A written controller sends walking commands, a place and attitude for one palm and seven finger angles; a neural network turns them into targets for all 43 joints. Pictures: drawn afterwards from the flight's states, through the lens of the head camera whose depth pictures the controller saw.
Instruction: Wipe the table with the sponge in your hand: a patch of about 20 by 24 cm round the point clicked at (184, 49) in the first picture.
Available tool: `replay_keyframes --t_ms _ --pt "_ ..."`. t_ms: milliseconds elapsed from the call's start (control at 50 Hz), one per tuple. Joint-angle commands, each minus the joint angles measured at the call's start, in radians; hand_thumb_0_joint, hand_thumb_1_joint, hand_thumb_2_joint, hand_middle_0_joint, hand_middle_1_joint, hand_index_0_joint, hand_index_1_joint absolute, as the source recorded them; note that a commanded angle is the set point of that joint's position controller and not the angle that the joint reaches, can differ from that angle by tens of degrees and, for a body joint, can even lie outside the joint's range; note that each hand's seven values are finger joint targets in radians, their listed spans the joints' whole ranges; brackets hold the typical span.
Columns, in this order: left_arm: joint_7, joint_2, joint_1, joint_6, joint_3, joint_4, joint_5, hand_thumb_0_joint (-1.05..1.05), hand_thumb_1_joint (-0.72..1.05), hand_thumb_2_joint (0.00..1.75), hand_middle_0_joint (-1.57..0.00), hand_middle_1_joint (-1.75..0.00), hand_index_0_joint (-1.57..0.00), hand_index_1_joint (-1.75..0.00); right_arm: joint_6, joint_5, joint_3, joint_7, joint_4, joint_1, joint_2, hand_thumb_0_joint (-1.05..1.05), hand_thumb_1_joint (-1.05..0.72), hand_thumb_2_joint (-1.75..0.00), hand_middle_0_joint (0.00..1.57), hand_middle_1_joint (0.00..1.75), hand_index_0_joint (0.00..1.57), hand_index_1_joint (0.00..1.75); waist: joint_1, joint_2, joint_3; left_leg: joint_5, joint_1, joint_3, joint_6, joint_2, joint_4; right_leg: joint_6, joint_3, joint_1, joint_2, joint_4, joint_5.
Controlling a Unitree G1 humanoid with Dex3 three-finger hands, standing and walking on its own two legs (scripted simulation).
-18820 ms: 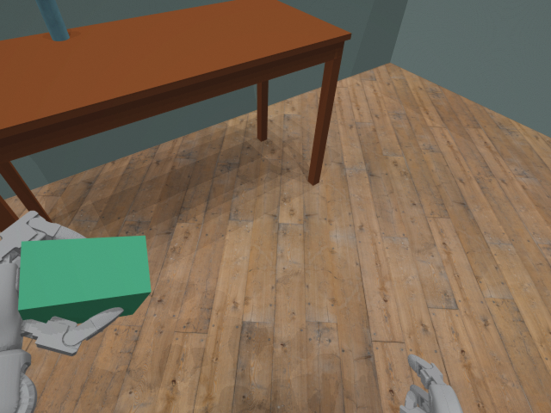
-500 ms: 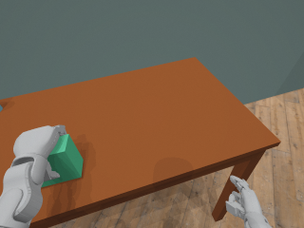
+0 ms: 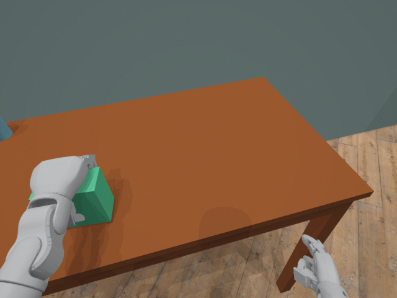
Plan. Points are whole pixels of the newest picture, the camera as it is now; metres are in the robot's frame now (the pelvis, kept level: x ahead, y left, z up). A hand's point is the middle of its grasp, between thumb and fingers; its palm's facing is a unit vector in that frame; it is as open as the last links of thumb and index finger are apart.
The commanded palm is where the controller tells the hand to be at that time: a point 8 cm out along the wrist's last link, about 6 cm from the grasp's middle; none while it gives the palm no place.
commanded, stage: wipe forward along the first lane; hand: left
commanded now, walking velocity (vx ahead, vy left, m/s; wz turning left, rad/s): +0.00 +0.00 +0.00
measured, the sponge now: (79, 203) +0.25 +0.30 +0.06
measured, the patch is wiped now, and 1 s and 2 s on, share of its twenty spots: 0.05 0.30 0.40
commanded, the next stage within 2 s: slide across to the middle lane in 1.46 s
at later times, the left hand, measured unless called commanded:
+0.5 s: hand (70, 175) +0.30 +0.34 +0.09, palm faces -0.02 -0.02 -1.00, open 10.0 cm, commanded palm +0.28 +0.33 +0.14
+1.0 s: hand (76, 157) +0.35 +0.35 +0.09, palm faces -0.08 +0.00 -1.00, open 10.0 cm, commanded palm +0.33 +0.34 +0.12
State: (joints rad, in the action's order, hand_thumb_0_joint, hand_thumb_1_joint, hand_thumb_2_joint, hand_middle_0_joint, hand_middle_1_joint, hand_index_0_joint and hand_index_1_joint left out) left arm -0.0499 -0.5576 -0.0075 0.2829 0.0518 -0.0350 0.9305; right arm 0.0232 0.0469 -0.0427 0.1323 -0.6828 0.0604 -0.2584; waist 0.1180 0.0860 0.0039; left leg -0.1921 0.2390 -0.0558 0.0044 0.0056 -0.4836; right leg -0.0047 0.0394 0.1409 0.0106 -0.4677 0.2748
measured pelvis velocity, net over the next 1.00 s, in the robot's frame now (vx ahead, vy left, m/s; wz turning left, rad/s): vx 0.02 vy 0.01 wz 0.00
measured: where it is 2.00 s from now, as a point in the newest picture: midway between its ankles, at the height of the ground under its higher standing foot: outside the picture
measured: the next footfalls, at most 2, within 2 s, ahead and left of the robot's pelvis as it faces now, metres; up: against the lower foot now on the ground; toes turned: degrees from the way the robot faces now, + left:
none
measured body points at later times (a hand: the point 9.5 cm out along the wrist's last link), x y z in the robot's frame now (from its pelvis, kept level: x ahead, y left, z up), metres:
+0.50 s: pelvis +0.02 +0.00 +0.00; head +0.02 -0.03 +0.45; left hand +0.29 +0.33 +0.15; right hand +0.23 -0.23 -0.09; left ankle +0.05 +0.12 -0.74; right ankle -0.01 -0.12 -0.74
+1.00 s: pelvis +0.02 +0.01 +0.00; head +0.04 -0.01 +0.45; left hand +0.35 +0.35 +0.14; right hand +0.18 -0.24 -0.12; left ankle +0.05 +0.12 -0.74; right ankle -0.01 -0.12 -0.74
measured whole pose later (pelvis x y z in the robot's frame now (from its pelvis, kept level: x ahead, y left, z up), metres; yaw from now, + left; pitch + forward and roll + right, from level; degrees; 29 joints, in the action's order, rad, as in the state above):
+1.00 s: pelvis +0.02 +0.01 +0.00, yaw +0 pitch +4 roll -1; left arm -0.03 -0.60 0.33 0.18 -0.05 0.47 0.98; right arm -0.07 0.07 0.00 0.09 -0.70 0.16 -0.28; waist 0.05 0.07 0.06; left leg -0.23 0.38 -0.06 -0.01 0.01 -0.54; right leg 0.01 0.04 0.26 0.01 -0.48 0.29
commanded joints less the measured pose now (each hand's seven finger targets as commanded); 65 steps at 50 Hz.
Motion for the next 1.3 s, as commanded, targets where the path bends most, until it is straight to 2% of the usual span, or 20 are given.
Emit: replay_keyframes --t_ms 0,60,120,220,260,440,620,660,680,740,760,820,860,900,960,980,1080,1220,1260,1280 --pt "0.085 -0.274 0.367 0.006 -0.219 -0.022 0.005 0.0 0.1 1.3 -1.2 -1.6 -1.2 -1.6 0.05 0.007 0.035 0.004 0.144 -0.191 -0.107 0.0 -0.9 -0.9 0.2 0.3 0.2 0.3 -0.006 -0.016 0.132 0.025 -0.111 0.005 -0.028 0.034 0.083 -0.063 -0.019 0.089 -0.032 0.133 -0.019" --pt "0.075 -0.296 0.376 0.034 -0.222 -0.002 0.013 0.0 0.1 1.3 -1.2 -1.6 -1.2 -1.6 0.043 0.007 0.031 -0.008 0.147 -0.218 -0.117 0.0 -0.9 -0.9 0.2 0.3 0.2 0.3 0.003 0.065 0.173 0.059 -0.109 0.007 -0.024 0.042 0.085 -0.07 -0.027 0.051 -0.031 0.118 -0.058" --pt "0.043 -0.23 0.344 0.029 -0.153 -0.039 0.024 0.0 0.1 1.3 -1.2 -1.6 -1.2 -1.6 0.041 0.002 0.036 -0.024 0.164 -0.197 -0.111 0.0 -0.9 -0.9 0.2 0.3 0.2 0.3 -0.013 0.033 0.245 0.15 -0.126 0.01 -0.033 0.038 0.057 -0.058 0.0 0.022 -0.022 0.097 -0.153" --pt "0.008 -0.241 0.326 -0.015 -0.167 -0.028 0.016 0.0 0.1 1.3 -1.2 -1.6 -1.2 -1.6 0.033 0.0 0.039 -0.026 0.168 -0.158 -0.114 0.0 -0.9 -0.9 0.2 0.3 0.2 0.3 -0.034 -0.068 0.22 0.167 -0.117 0.01 -0.047 0.034 0.037 -0.049 0.008 0.045 -0.025 0.096 -0.198" --pt "0.024 -0.32 0.37 -0.038 -0.234 -0.043 0.02 0.0 0.1 1.3 -1.2 -1.6 -1.2 -1.6 0.035 -0.001 0.041 -0.018 0.166 -0.16 -0.12 0.0 -0.9 -0.9 0.2 0.3 0.2 0.3 -0.029 -0.048 0.212 0.161 -0.128 0.008 -0.049 0.035 0.034 -0.057 -0.013 0.052 -0.03 0.103 -0.19" --pt "0.059 -0.282 0.375 -0.038 -0.218 0.082 0.017 0.0 0.1 1.3 -1.2 -1.6 -1.2 -1.6 0.013 0.005 0.059 -0.021 0.146 -0.109 -0.13 0.0 -0.9 -0.9 0.2 0.3 0.2 0.3 -0.037 -0.012 0.226 0.216 -0.105 0.023 -0.045 0.039 0.016 -0.053 0.004 0.046 -0.02 0.085 -0.274" --pt "0.026 -0.276 0.487 -0.055 -0.165 0.234 0.049 0.0 0.1 1.3 -1.2 -1.6 -1.2 -1.6 -0.007 0.013 0.064 -0.019 0.133 -0.071 -0.143 0.0 -0.9 -0.9 0.2 0.3 0.2 0.3 -0.069 -0.049 0.225 0.179 -0.081 0.017 -0.053 0.037 0.012 -0.054 0.017 0.098 -0.026 0.085 -0.223" --pt "0.023 -0.32 0.501 -0.057 -0.2 0.278 0.052 0.0 0.1 1.3 -1.2 -1.6 -1.2 -1.6 -0.011 0.017 0.064 -0.02 0.129 -0.069 -0.152 0.0 -0.9 -0.9 0.2 0.3 0.2 0.3 -0.064 -0.056 0.224 0.172 -0.074 0.014 -0.053 0.035 0.012 -0.06 0.012 0.099 -0.03 0.083 -0.219" --pt "0.019 -0.28 0.538 -0.066 -0.159 0.275 0.052 0.0 0.1 1.3 -1.2 -1.6 -1.2 -1.6 -0.013 0.018 0.064 -0.022 0.135 -0.057 -0.147 0.0 -0.9 -0.9 0.2 0.3 0.2 0.3 -0.075 -0.052 0.233 0.172 -0.072 0.016 -0.054 0.037 0.011 -0.057 0.021 0.107 -0.028 0.08 -0.215" --pt "0.022 -0.286 0.513 -0.08 -0.171 0.319 0.058 0.0 0.1 1.3 -1.2 -1.6 -1.2 -1.6 -0.023 0.015 0.073 -0.029 0.131 -0.037 -0.152 0.0 -0.9 -0.9 0.2 0.3 0.2 0.3 -0.068 -0.044 0.255 0.196 -0.07 0.017 -0.053 0.034 0.0 -0.057 0.019 0.099 -0.026 0.071 -0.245" --pt "0.025 -0.335 0.515 -0.08 -0.213 0.328 0.064 0.0 0.1 1.3 -1.2 -1.6 -1.2 -1.6 -0.024 0.016 0.072 -0.03 0.13 -0.04 -0.159 0.0 -0.9 -0.9 0.2 0.3 0.2 0.3 -0.061 -0.041 0.262 0.2 -0.07 0.014 -0.054 0.033 0.0 -0.065 0.011 0.094 -0.03 0.068 -0.249" --pt "0.026 -0.272 0.535 -0.09 -0.159 0.357 0.066 0.0 0.1 1.3 -1.2 -1.6 -1.2 -1.6 -0.034 0.017 0.075 -0.036 0.136 -0.023 -0.155 0.0 -0.9 -0.9 0.2 0.3 0.2 0.3 -0.076 -0.054 0.245 0.193 -0.051 0.015 -0.054 0.032 -0.003 -0.057 0.021 0.12 -0.029 0.067 -0.236" --pt "0.033 -0.325 0.521 -0.091 -0.206 0.373 0.069 0.0 0.1 1.3 -1.2 -1.6 -1.2 -1.6 -0.04 0.016 0.076 -0.038 0.132 -0.024 -0.164 0.0 -0.9 -0.9 0.2 0.3 0.2 0.3 -0.063 -0.037 0.243 0.187 -0.043 0.01 -0.053 0.03 0.001 -0.064 0.015 0.119 -0.032 0.067 -0.222" --pt "0.035 -0.276 0.546 -0.095 -0.162 0.395 0.072 0.0 0.1 1.3 -1.2 -1.6 -1.2 -1.6 -0.043 0.019 0.081 -0.041 0.131 -0.006 -0.157 0.0 -0.9 -0.9 0.2 0.3 0.2 0.3 -0.077 -0.047 0.236 0.173 -0.043 0.012 -0.054 0.027 -0.002 -0.059 0.023 0.145 -0.031 0.067 -0.199" --pt "0.039 -0.335 0.618 -0.099 -0.193 0.45 0.081 0.0 0.1 1.3 -1.2 -1.6 -1.2 -1.6 -0.05 0.022 0.081 -0.04 0.114 0.009 -0.173 0.0 -0.9 -0.9 0.2 0.3 0.2 0.3 -0.086 -0.067 0.227 0.136 -0.022 0.006 -0.055 0.026 0.004 -0.063 0.016 0.162 -0.037 0.069 -0.162" --pt "0.038 -0.294 0.627 -0.101 -0.153 0.453 0.085 0.0 0.1 1.3 -1.2 -1.6 -1.2 -1.6 -0.049 0.021 0.084 -0.039 0.123 0.017 -0.167 0.0 -0.9 -0.9 0.2 0.3 0.2 0.3 -0.091 -0.07 0.237 0.134 -0.021 0.01 -0.058 0.03 0.002 -0.06 0.022 0.164 -0.035 0.069 -0.156" --pt "0.033 -0.281 0.708 -0.11 -0.114 0.552 0.097 0.0 0.1 1.3 -1.2 -1.6 -1.2 -1.6 -0.06 0.026 0.085 -0.04 0.107 0.048 -0.172 0.0 -0.9 -0.9 0.2 0.3 0.2 0.3 -0.113 -0.063 0.223 0.09 -0.002 0.009 -0.058 0.029 0.001 -0.059 0.022 0.205 -0.036 0.069 -0.117" --pt "0.025 -0.361 0.788 -0.147 -0.153 0.678 0.108 0.0 0.1 1.3 -1.2 -1.6 -1.2 -1.6 -0.076 0.026 0.089 -0.038 0.091 0.096 -0.183 0.0 -0.9 -0.9 0.2 0.3 0.2 0.3 -0.123 -0.094 0.244 0.087 0.03 0.016 -0.062 0.028 -0.016 -0.055 0.009 0.203 -0.034 0.071 -0.132" --pt "0.026 -0.439 0.822 -0.164 -0.211 0.704 0.113 0.0 0.1 1.3 -1.2 -1.6 -1.2 -1.6 -0.079 0.025 0.093 -0.034 0.083 0.111 -0.192 0.0 -0.9 -0.9 0.2 0.3 0.2 0.3 -0.116 -0.083 0.264 0.096 0.034 0.018 -0.064 0.029 -0.017 -0.059 -0.001 0.193 -0.035 0.069 -0.146" --pt "0.023 -0.414 0.826 -0.172 -0.181 0.73 0.117 0.0 0.1 1.3 -1.2 -1.6 -1.2 -1.6 -0.08 0.024 0.093 -0.033 0.086 0.123 -0.188 0.0 -0.9 -0.9 0.2 0.3 0.2 0.3 -0.123 -0.092 0.265 0.105 0.042 0.026 -0.067 0.032 -0.025 -0.055 0.002 0.185 -0.033 0.066 -0.162"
